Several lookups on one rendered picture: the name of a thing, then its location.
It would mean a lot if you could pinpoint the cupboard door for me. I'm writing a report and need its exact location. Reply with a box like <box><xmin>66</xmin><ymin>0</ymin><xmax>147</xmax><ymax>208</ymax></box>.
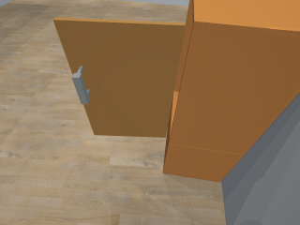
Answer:
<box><xmin>53</xmin><ymin>17</ymin><xmax>186</xmax><ymax>138</ymax></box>

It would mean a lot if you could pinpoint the handle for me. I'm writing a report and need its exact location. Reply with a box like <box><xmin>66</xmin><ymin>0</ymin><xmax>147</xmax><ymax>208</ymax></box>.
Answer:
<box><xmin>71</xmin><ymin>66</ymin><xmax>90</xmax><ymax>105</ymax></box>

